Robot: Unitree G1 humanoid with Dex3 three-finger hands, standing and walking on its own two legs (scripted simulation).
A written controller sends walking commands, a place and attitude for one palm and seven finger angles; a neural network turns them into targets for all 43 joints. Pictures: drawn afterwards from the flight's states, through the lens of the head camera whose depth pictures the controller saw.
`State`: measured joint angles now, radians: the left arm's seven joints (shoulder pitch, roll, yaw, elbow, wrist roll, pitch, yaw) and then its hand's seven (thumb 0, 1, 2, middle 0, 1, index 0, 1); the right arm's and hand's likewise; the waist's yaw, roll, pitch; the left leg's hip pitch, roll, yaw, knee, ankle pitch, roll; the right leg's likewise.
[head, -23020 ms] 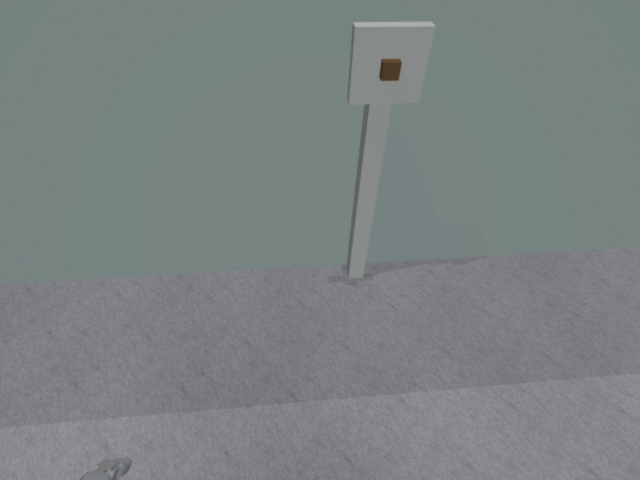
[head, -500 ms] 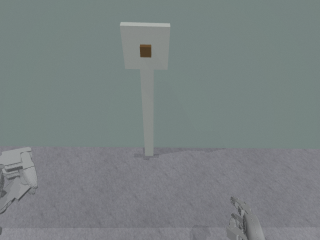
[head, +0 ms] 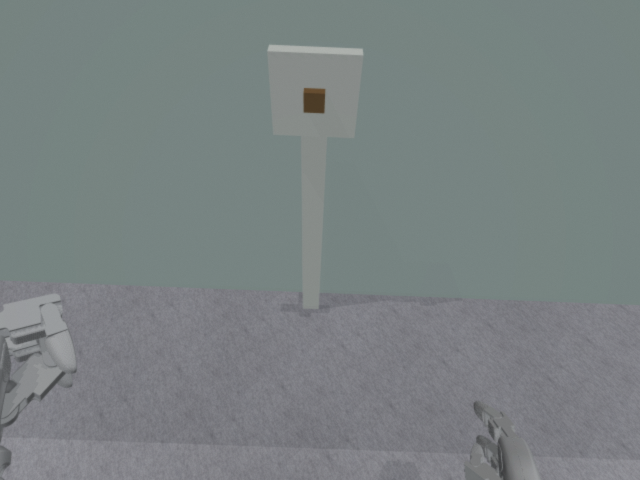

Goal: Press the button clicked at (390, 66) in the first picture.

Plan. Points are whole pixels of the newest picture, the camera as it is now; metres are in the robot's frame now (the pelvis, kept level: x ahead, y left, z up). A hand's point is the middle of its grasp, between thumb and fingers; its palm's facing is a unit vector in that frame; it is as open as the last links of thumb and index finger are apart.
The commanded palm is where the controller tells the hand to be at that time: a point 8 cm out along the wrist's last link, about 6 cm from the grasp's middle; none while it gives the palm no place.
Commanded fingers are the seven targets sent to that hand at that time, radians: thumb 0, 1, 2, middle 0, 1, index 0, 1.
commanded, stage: stop stepping back and stand still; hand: left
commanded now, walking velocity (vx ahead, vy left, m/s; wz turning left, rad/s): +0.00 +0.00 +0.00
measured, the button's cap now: (314, 99) +0.78 +0.06 +0.08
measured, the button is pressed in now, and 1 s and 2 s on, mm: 0 0 0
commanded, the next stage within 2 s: let the arm hang, fingers relaxed in 0.02 s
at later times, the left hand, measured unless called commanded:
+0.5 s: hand out of the picture +0.02 +0.19 -0.19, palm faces +0.05 -0.98 -0.21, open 3.7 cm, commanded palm none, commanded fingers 0.00 0.90 0.90 -0.57 -0.70 -0.57 -0.70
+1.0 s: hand out of the picture +0.01 +0.16 -0.17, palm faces +0.05 -0.98 -0.21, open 7.2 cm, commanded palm none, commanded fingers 0.00 0.90 0.90 -0.20 -0.30 -0.20 -0.30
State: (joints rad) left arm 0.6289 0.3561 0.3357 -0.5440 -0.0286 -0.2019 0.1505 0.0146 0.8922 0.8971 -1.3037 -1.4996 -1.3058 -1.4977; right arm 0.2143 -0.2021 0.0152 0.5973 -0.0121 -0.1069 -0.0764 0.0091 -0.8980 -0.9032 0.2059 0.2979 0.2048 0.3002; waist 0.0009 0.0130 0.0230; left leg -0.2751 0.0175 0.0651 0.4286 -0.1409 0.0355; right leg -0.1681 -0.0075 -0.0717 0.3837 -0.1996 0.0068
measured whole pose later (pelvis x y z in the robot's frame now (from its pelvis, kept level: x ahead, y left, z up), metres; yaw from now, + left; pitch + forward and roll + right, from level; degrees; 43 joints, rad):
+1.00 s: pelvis +0.01 -0.01 +0.00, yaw +1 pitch -1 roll +0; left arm 0.27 0.15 0.01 1.14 0.01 0.00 0.03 0.00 0.91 0.90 -0.22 -0.33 -0.22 -0.33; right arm 0.25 -0.16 -0.01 1.12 -0.02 0.02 -0.03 0.00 -0.91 -0.90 0.20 0.30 0.20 0.30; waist -0.01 0.02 0.05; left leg -0.25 0.00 0.05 0.42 -0.15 0.02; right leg -0.17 -0.02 -0.09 0.44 -0.25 -0.01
